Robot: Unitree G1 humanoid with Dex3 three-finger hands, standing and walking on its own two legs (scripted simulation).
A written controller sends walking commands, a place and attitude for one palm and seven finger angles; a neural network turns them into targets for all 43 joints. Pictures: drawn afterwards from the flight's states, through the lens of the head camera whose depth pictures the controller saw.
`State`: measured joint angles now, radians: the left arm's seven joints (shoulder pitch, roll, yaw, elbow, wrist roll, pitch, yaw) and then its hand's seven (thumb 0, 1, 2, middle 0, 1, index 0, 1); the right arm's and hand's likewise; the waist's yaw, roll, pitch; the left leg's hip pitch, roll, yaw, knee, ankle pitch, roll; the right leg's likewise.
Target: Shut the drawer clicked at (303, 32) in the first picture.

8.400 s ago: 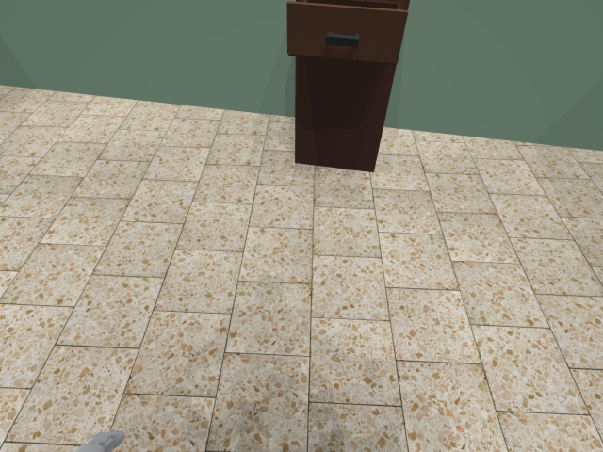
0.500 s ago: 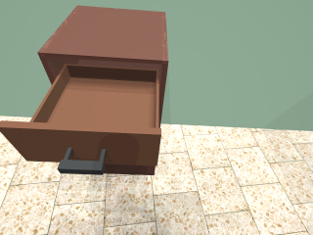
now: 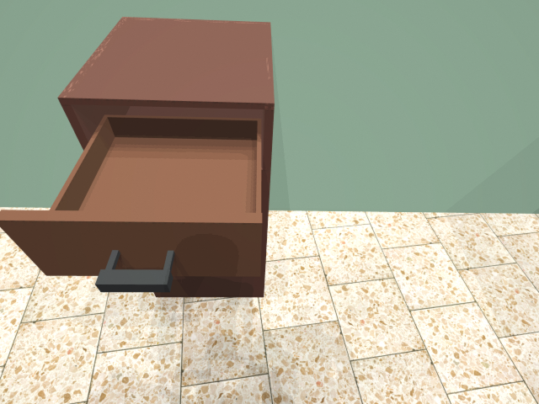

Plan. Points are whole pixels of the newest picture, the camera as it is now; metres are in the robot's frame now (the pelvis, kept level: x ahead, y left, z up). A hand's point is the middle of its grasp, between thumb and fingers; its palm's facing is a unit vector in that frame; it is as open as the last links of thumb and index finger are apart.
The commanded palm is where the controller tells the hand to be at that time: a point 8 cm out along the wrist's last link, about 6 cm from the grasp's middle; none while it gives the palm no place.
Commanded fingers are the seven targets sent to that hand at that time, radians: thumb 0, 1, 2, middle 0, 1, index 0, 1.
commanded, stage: come to a stop and stand still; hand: left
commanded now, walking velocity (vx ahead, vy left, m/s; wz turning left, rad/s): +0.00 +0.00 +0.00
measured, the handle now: (139, 268) +0.31 +0.23 +0.01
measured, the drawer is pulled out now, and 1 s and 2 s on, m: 0.30 0.30 0.29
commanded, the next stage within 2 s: look again from close up in 0.28 s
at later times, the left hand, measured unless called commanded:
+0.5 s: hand out of the picture -0.04 +0.14 -0.18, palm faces +0.02 -0.99 -0.15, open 7.4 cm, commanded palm none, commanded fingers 0.00 0.90 0.90 -0.20 -0.30 -0.20 -0.30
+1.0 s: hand out of the picture +0.02 +0.18 -0.16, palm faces +0.14 -0.97 -0.19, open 7.3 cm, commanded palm +0.08 +0.22 -0.07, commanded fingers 0.00 0.90 0.90 -0.28 -0.39 -0.28 -0.39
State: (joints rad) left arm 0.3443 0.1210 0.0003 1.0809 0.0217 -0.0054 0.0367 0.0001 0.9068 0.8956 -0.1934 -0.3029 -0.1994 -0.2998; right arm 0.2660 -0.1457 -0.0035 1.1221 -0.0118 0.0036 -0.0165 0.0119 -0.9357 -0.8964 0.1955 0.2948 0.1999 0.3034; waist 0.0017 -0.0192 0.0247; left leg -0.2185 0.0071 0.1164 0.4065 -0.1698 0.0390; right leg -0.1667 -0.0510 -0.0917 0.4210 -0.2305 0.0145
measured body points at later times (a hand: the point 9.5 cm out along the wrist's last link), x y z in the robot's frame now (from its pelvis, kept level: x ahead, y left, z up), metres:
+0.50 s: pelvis +0.00 -0.01 -0.01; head +0.01 -0.01 +0.44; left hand -0.04 +0.19 -0.17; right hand -0.02 -0.21 -0.17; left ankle +0.03 +0.09 -0.74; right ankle +0.00 -0.13 -0.74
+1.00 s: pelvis -0.01 +0.00 -0.01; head +0.00 +0.01 +0.44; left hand +0.01 +0.23 -0.15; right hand +0.01 -0.23 -0.15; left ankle +0.03 +0.09 -0.74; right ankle +0.00 -0.12 -0.74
